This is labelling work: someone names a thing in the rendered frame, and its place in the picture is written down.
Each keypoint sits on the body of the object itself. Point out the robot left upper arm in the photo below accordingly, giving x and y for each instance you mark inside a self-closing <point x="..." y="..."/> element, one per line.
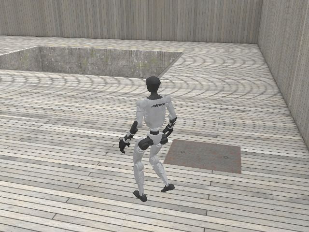
<point x="140" y="110"/>

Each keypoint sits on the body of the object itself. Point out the left robot forearm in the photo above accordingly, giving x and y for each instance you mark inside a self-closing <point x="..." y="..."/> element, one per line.
<point x="131" y="133"/>

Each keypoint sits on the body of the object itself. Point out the humanoid robot head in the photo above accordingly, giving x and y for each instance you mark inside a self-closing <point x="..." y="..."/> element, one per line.
<point x="153" y="84"/>

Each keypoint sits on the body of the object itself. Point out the left robot foot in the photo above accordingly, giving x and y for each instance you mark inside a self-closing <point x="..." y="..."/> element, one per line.
<point x="143" y="198"/>

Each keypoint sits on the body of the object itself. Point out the right robot hand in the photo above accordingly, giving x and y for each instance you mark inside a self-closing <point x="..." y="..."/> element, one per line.
<point x="167" y="129"/>

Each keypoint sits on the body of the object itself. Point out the robot right upper arm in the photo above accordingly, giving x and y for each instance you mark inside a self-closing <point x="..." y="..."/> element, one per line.
<point x="172" y="115"/>

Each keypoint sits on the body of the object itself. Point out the left robot hand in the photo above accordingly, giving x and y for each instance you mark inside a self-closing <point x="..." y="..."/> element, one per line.
<point x="122" y="145"/>

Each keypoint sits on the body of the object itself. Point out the right robot forearm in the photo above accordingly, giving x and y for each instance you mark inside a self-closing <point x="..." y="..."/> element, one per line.
<point x="171" y="123"/>

